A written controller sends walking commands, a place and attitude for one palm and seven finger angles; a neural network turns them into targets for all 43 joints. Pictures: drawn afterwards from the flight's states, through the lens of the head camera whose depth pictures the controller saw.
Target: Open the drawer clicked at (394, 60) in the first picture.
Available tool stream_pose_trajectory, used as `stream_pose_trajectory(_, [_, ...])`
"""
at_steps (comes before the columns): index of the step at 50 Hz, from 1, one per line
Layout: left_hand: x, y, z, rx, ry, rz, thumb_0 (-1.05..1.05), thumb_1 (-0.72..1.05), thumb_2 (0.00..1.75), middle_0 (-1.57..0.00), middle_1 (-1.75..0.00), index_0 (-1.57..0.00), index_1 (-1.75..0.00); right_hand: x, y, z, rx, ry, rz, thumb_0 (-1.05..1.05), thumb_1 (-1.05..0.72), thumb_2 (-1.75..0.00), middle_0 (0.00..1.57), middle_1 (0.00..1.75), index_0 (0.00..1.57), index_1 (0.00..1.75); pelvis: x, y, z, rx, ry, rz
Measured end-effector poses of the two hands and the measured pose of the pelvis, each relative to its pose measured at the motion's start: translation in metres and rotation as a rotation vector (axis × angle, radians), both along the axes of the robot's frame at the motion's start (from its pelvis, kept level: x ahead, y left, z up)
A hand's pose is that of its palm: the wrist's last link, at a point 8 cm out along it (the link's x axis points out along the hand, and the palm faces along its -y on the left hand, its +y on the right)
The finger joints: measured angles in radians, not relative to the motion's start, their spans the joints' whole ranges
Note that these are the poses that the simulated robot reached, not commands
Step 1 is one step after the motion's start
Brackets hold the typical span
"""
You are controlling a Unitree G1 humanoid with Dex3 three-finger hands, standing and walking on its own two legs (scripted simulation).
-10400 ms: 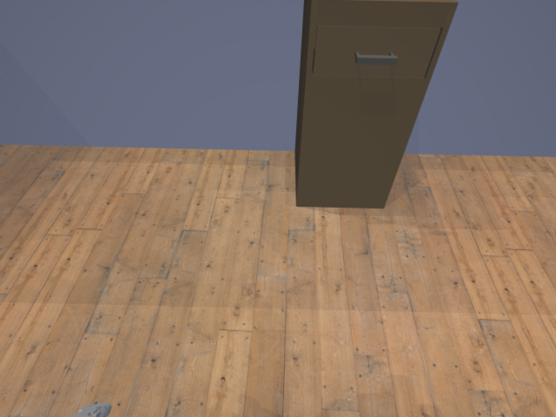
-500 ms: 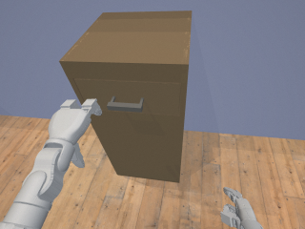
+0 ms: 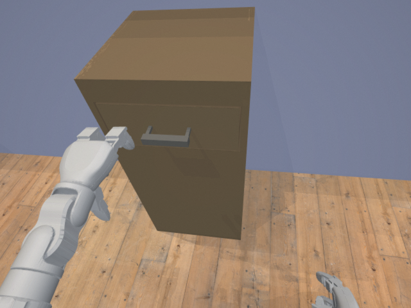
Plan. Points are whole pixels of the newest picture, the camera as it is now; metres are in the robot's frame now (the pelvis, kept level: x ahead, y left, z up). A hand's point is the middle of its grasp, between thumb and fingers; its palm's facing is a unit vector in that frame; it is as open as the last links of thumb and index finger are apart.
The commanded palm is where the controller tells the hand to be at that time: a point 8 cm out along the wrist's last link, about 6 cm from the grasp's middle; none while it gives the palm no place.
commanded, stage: move the hooked fingers above the handle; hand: left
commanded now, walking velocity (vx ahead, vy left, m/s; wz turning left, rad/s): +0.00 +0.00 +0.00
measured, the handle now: (167, 135) +0.53 +0.20 -0.01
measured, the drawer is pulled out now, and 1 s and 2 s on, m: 0.00 0.00 0.00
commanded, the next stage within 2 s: none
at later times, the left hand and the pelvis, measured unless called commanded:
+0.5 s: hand (126, 162) +0.36 +0.22 +0.09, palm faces +0.02 -0.05 -1.00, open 13.8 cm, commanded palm +0.34 +0.23 +0.14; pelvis +0.00 +0.00 +0.00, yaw +0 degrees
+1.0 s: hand (147, 149) +0.41 +0.20 +0.07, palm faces +0.01 -0.03 -1.00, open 13.8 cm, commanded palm +0.40 +0.21 +0.12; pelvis +0.01 +0.00 -0.01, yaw +0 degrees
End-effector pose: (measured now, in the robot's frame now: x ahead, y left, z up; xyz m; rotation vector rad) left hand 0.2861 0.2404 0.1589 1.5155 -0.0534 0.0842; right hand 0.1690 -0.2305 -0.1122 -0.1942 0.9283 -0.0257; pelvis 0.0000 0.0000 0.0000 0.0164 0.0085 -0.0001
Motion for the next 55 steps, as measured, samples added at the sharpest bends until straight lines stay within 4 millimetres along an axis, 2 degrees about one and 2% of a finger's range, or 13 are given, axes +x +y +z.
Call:
stream_pose_trajectory(7, [0.005,-0.003,-0.005,-0.001,0.050,0.011,0.00,-0.49,0.30,-0.32,-1.20,-0.31,-1.20,0.014,0.009,0.006,0.015,-0.049,0.017,0.01,-0.91,-0.90,0.20,0.30,0.20,0.29,-0.002,-0.001,0.000,0.000,-0.004,0.003])
stream_pose_trajectory(12, [0.015,-0.006,-0.012,0.004,0.079,-0.015,0.00,-0.49,0.30,-0.32,-1.20,-0.31,-1.20,0.016,0.011,0.008,0.008,-0.063,0.022,0.01,-0.91,-0.90,0.20,0.30,0.20,0.29,-0.003,-0.003,0.000,0.000,0.002,0.006])
stream_pose_trajectory(19, [0.033,-0.007,-0.013,0.007,0.064,-0.033,0.00,-0.49,0.30,-0.32,-1.20,-0.32,-1.20,0.003,0.004,0.003,-0.009,-0.024,-0.001,0.01,-0.91,-0.90,0.20,0.30,0.20,0.29,-0.001,-0.002,-0.001,0.000,0.025,0.008])
stream_pose_trajectory(30, [0.063,-0.024,-0.025,0.010,0.073,-0.069,0.00,-0.49,0.30,-0.32,-1.20,-0.31,-1.20,-0.028,-0.010,-0.009,-0.025,0.073,-0.071,0.01,-0.91,-0.90,0.20,0.30,0.20,0.29,0.003,0.001,-0.003,0.002,0.057,-0.005])
stream_pose_trajectory(35, [0.075,-0.021,-0.028,0.015,0.073,-0.050,0.00,-0.49,0.30,-0.32,-1.20,-0.31,-1.20,-0.036,-0.013,-0.012,-0.029,0.098,-0.100,0.01,-0.91,-0.90,0.20,0.30,0.20,0.29,0.006,0.001,-0.003,0.003,0.070,-0.010])
stream_pose_trajectory(41, [0.087,-0.023,-0.032,0.024,0.081,-0.044,0.00,-0.49,0.30,-0.32,-1.20,-0.31,-1.20,-0.039,-0.016,-0.015,-0.034,0.114,-0.110,0.01,-0.91,-0.90,0.20,0.30,0.20,0.29,0.009,0.002,-0.004,0.002,0.085,-0.007])
stream_pose_trajectory(50, [0.106,-0.040,-0.037,0.031,0.080,-0.079,0.00,-0.49,0.30,-0.32,-1.20,-0.31,-1.20,-0.036,-0.017,-0.017,-0.035,0.118,-0.116,0.01,-0.91,-0.90,0.20,0.30,0.20,0.29,0.013,0.001,-0.006,0.002,0.106,-0.003])
stream_pose_trajectory(55, [0.119,-0.041,-0.039,0.036,0.078,-0.062,0.00,-0.49,0.30,-0.32,-1.20,-0.32,-1.20,-0.038,-0.019,-0.018,-0.032,0.124,-0.129,0.01,-0.91,-0.90,0.20,0.30,0.20,0.29,0.014,0.000,-0.007,0.004,0.119,-0.009])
